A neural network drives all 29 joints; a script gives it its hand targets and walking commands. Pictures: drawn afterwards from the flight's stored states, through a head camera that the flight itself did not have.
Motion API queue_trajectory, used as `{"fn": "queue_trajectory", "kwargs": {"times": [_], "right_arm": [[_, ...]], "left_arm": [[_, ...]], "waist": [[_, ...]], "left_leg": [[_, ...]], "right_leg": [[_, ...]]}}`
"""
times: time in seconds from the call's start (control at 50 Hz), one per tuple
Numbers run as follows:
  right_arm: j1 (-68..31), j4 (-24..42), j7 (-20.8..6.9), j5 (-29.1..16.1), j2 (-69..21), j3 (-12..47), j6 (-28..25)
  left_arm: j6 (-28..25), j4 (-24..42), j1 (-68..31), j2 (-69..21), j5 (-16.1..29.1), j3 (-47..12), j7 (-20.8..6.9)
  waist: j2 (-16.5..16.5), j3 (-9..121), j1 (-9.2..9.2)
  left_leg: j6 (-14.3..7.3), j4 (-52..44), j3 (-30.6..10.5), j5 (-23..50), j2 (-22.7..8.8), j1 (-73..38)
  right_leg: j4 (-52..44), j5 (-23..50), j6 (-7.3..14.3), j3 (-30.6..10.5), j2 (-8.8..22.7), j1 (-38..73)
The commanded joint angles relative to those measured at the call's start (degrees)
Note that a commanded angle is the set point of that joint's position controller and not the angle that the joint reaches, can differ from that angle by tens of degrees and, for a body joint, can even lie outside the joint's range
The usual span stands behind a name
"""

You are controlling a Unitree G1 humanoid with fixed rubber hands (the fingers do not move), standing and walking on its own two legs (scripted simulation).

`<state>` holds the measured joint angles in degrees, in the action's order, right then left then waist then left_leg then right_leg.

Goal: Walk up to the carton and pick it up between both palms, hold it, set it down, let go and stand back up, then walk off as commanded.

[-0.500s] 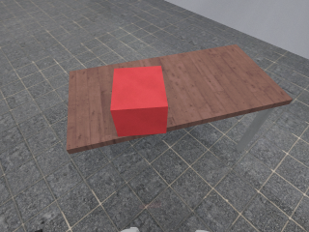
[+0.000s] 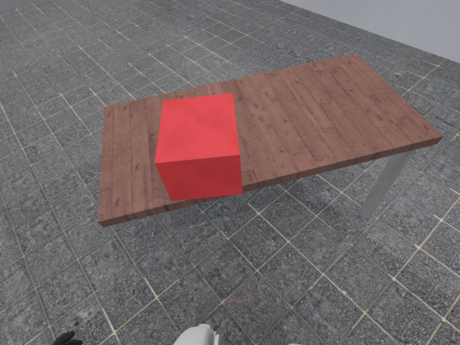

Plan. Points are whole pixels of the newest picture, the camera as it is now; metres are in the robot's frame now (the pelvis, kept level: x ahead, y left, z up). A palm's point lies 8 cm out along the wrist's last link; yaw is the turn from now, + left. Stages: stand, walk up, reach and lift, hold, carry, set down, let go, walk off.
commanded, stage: walk up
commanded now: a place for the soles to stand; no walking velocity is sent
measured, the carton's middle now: (202, 146) +0.64 +0.10 -0.11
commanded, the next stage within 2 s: none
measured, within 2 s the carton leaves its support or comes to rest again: neither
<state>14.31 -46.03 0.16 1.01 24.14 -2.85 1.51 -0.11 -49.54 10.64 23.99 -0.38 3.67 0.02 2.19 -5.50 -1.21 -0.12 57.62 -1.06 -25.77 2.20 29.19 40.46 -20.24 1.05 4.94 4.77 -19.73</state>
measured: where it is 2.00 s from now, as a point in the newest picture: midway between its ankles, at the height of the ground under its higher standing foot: outside the picture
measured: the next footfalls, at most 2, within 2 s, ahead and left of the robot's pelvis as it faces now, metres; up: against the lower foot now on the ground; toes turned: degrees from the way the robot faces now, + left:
left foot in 0.20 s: +0.06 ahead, +0.13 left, +0.00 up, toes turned -1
left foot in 0.70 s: +0.02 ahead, +0.16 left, +0.00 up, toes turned +3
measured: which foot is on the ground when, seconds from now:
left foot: up 0.00-0.18, down 0.20-0.46, up 0.48-0.68, down 0.70-1.00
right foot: down 0.00-1.00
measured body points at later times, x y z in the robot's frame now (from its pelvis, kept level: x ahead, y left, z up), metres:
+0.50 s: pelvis +0.00 +0.00 +0.00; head +0.04 -0.01 +0.45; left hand +0.10 +0.33 -0.09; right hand +0.08 -0.32 -0.12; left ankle +0.02 +0.13 -0.71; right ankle +0.00 -0.11 -0.72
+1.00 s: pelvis -0.01 +0.00 +0.00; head +0.03 +0.00 +0.45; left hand +0.08 +0.33 -0.10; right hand +0.08 -0.32 -0.12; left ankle +0.02 +0.14 -0.71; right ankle -0.01 -0.12 -0.72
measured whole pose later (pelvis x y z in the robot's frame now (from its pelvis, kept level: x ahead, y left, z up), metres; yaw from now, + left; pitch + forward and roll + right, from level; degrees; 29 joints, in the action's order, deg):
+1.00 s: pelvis -0.01 +0.00 +0.00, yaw +4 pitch -1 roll +1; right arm 15.0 -46.9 0.7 0.9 23.6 -2.8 -0.8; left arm 0.3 -50.1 8.8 23.2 -0.4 3.7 -0.8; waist 0.0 -6.5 -1.1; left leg -0.2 43.8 -3.1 -21.8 1.8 23.8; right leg 39.9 -21.0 0.2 4.6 4.8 -17.3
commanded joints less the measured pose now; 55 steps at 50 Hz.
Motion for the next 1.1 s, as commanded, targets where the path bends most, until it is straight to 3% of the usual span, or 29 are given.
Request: {"fn": "queue_trajectory", "kwargs": {"times": [0.0,0.08,0.16,0.18,0.2,0.22,0.26,0.3,0.38,0.42,0.44,0.46,0.48,0.52,0.58,0.64,0.66,0.68,0.7,0.72,0.76,0.82,0.88,0.9,0.92,0.94,0.96,1.0,1.08], "right_arm": [[6.1,-0.2,0.1,-0.5,10.5,-3.0,-2.1],[3.6,0.8,-0.1,-0.4,10.3,-2.4,-2.6],[9.7,-0.5,0.6,0.3,10.9,-3.0,-4.0],[10.2,-0.8,0.9,1.2,12.3,-3.2,-4.4],[6.5,1.0,1.4,2.0,17.8,-4.1,-4.9],[3.2,2.3,1.4,0.8,20.0,-4.4,-5.0],[2.2,1.7,1.6,0.9,16.7,-3.4,-5.7],[1.9,1.6,1.3,0.5,14.1,-3.0,-5.6],[3.3,2.0,1.7,-0.4,13.5,-2.7,-4.8],[2.0,2.9,1.5,-2.1,10.5,-1.9,-4.4],[0.4,3.9,1.1,-2.2,8.2,-1.0,-4.0],[-0.4,3.6,1.5,-1.4,8.0,-1.2,-3.3],[-0.2,3.2,1.7,-0.9,10.6,-2.0,-3.0],[2.8,2.0,0.9,-0.8,10.5,-2.3,-3.2],[5.4,0.5,0.4,-0.4,10.7,-2.9,-4.1],[8.1,-1.1,0.4,-0.3,10.3,-3.1,-4.5],[8.6,-1.2,0.8,0.7,11.5,-3.5,-4.7],[8.4,-0.7,1.0,1.3,13.4,-3.7,-4.8],[4.5,1.2,1.2,1.7,17.7,-4.2,-5.1],[3.3,1.4,1.1,1.3,19.4,-4.3,-5.2],[1.0,1.6,1.5,1.3,17.2,-3.7,-5.7],[1.9,1.2,1.3,0.9,14.7,-3.2,-5.3],[0.1,1.3,1.4,-0.6,13.3,-2.7,-4.3],[0.3,1.6,1.5,-1.2,11.0,-1.7,-4.0],[-0.2,2.7,1.3,-1.9,8.5,-0.9,-4.1],[-1.4,2.9,1.5,-1.5,7.7,-1.0,-3.7],[-1.2,2.3,1.9,-0.8,10.9,-2.0,-3.4],[1.5,1.8,1.3,-0.7,11.3,-2.3,-3.4],[7.0,-0.9,0.7,-0.8,10.5,-2.6,-4.7]], "left_arm": [[-2.2,5.2,-0.8,13.7,-1.5,3.9,0.5],[-1.5,5.7,-0.5,16.8,-1.4,4.7,0.0],[-0.1,7.2,-4.5,14.3,-0.7,3.3,-0.7],[0.5,6.9,-3.9,11.4,-0.5,2.5,-0.8],[0.9,7.9,-4.6,7.9,0.3,1.7,-0.8],[1.3,7.7,-5.8,11.6,-0.1,2.9,0.0],[0.5,6.9,-6.2,10.9,0.2,2.6,-0.2],[-0.5,6.1,-3.4,9.7,0.3,2.6,-0.5],[-1.5,5.8,-2.3,9.0,0.2,2.4,-0.1],[-2.7,4.2,2.7,12.0,-0.7,3.2,0.5],[-3.0,3.4,4.2,14.9,-1.3,3.5,0.8],[-2.9,4.3,1.8,16.3,-1.1,3.9,0.6],[-2.7,4.9,-0.5,16.5,-1.3,4.0,0.2],[-2.2,5.9,-3.8,14.3,-1.0,3.3,0.3],[-1.9,6.1,-4.2,14.9,-1.3,3.5,-0.1],[-0.5,6.9,-7.2,14.6,-0.5,3.4,-0.8],[0.0,6.9,-7.2,13.0,-0.5,3.1,-0.8],[0.4,7.3,-6.7,10.8,-0.3,2.5,-0.8],[1.1,7.9,-6.6,8.2,0.3,1.7,-0.7],[1.3,6.9,-6.3,11.5,-0.2,2.8,-0.1],[0.7,6.2,-5.4,11.0,0.2,2.8,-0.4],[-0.3,4.1,-2.9,10.6,0.1,3.1,-0.8],[-1.4,3.0,-0.3,9.6,-0.2,3.1,-0.2],[-1.9,2.8,0.9,10.4,-0.7,3.3,0.2],[-2.3,2.4,2.7,13.2,-1.4,3.5,0.6],[-2.3,3.2,0.7,16.2,-1.6,4.2,0.5],[-2.2,3.5,-1.6,16.5,-1.3,4.0,0.1],[-2.2,4.6,-3.8,14.5,-0.9,3.4,0.2],[-1.4,5.3,-6.2,14.7,-0.5,3.6,-0.3]], "waist": [[-13.0,6.2,2.62],[-14.6,5.5,3.56],[-11.9,8.8,-0.72],[-4.6,7.5,-0.83],[5.7,3.1,1.12],[1.9,2.1,0.67],[0.6,0.0,1.60],[4.3,4.2,1.28],[3.2,9.0,1.30],[-3.9,12.9,3.33],[-9.0,13.5,4.02],[-13.1,11.4,4.24],[-11.0,8.7,3.83],[-10.6,4.4,1.58],[-15.0,6.1,1.56],[-12.5,7.4,-0.45],[-11.7,6.9,-0.51],[-2.1,5.7,-0.50],[8.8,2.0,0.71],[6.5,2.1,0.04],[2.6,0.1,1.37],[5.3,6.6,0.83],[2.7,9.8,2.97],[-0.9,11.4,3.37],[-6.9,13.1,3.75],[-13.2,10.9,4.65],[-12.1,7.4,3.76],[-9.1,5.1,2.29],[-13.7,9.2,0.05]], "left_leg": [[1.3,-0.9,-1.7,-0.7,-1.8,3.6],[0.7,-10.4,2.7,-1.7,-2.7,-0.5],[-2.0,-27.1,1.3,6.9,-1.0,-15.4],[-3.2,-34.1,-8.6,4.8,-3.7,-17.4],[-7.6,-39.6,-34.1,8.9,-16.5,-15.5],[-12.8,-40.2,-39.9,5.4,-20.8,-12.2],[-13.1,-35.2,-31.5,19.8,-16.9,-10.1],[-11.5,-31.4,-23.2,37.0,-14.0,-15.7],[-10.2,-23.7,-17.3,50.2,-10.6,-20.1],[-4.7,-15.6,-12.0,40.7,-5.9,-10.3],[-1.6,-11.0,-5.9,25.8,-1.7,-0.1],[-1.2,-6.0,-2.0,-5.9,1.4,2.1],[-0.7,-1.0,-3.6,-9.4,-1.1,1.0],[-0.4,-4.2,-1.3,-5.6,-3.4,0.1],[-0.4,-11.6,3.0,0.7,-2.3,-3.1],[-1.2,-22.3,4.5,8.5,-0.6,-12.8],[-2.0,-25.2,0.7,9.4,-0.4,-14.3],[-3.8,-31.4,-10.6,8.7,-5.3,-15.9],[-9.0,-39.4,-34.1,3.7,-15.3,-11.5],[-13.6,-41.3,-37.4,-3.7,-18.1,-6.6],[-13.0,-37.5,-32.0,4.8,-15.2,-7.6],[-11.2,-31.2,-24.7,27.4,-12.3,-15.7],[-8.5,-22.9,-17.0,37.5,-9.2,-13.4],[-5.6,-19.5,-14.2,35.9,-7.0,-8.8],[-2.6,-13.0,-8.8,29.3,-3.0,-2.3],[-1.1,-9.3,-2.1,0.8,1.8,4.1],[-0.7,-3.4,-3.0,-8.3,-0.4,2.1],[-0.6,-4.2,-1.8,-6.6,-2.7,2.5],[-0.9,-19.0,4.2,7.5,-1.2,-9.1]], "right_leg": [[-16.3,8.1,10.2,-10.0,11.2,13.1],[-13.6,9.1,11.3,-11.9,13.7,11.8],[-3.1,6.0,7.2,-7.6,11.7,4.6],[5.9,2.0,4.2,-4.7,8.6,-0.2],[13.7,-8.8,-0.3,-3.2,0.7,-10.5],[15.0,-14.7,-0.2,-8.2,-1.7,-10.7],[13.3,-13.5,0.4,-8.8,-0.8,-7.0],[7.8,-10.7,0.9,-6.1,-1.8,-4.4],[-6.2,-2.8,0.6,-3.8,-3.1,1.7],[-15.6,15.2,3.8,-9.7,2.7,17.9],[-15.7,18.5,6.5,-16.0,10.9,24.7],[-18.9,19.8,12.5,-22.4,21.1,19.3],[-18.4,18.3,14.5,-22.3,22.0,14.4],[-15.5,17.1,12.1,-13.0,15.8,10.8],[-12.4,16.9,10.0,-8.5,12.6,10.7],[-7.5,5.4,7.5,-5.6,10.1,5.2],[-3.3,-0.5,5.5,-4.6,8.3,2.6],[4.1,-4.5,3.1,-2.9,5.3,-1.7],[11.6,-13.3,-0.2,-3.0,-2.7,-9.7],[14.6,-18.1,0.1,-8.4,-2.4,-6.4],[13.3,-14.0,0.6,-8.5,-1.1,-6.7],[5.3,-11.4,0.2,-5.7,-2.9,-2.6],[-13.3,0.5,1.3,-4.3,-2.9,9.0],[-15.9,5.6,2.8,-7.1,-0.2,16.3],[-17.0,12.7,5.2,-14.9,8.2,21.4],[-19.8,9.8,10.1,-21.8,18.0,18.9],[-18.6,13.6,13.0,-22.6,21.2,13.1],[-14.9,18.6,12.9,-16.5,17.8,12.6],[-7.5,18.1,7.9,-6.9,10.7,10.3]]}}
